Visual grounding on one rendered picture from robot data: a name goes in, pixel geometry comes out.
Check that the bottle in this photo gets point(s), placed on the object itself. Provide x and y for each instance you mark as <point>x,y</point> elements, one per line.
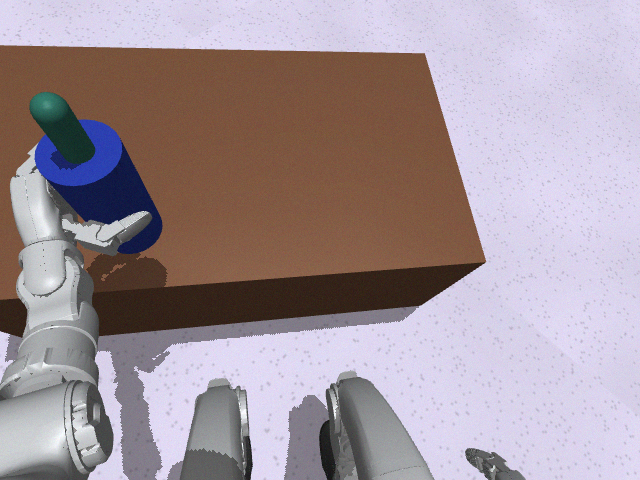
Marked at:
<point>88,165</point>

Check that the right robot foot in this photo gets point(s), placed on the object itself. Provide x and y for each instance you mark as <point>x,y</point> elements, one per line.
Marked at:
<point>327,458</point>

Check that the left robot arm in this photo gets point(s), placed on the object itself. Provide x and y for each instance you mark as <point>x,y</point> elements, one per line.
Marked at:
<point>53,424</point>

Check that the right robot hand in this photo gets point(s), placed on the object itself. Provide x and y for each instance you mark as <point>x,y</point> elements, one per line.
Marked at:
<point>492,465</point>

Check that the left robot hand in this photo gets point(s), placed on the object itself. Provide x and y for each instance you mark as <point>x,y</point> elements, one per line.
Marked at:
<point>41,213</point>

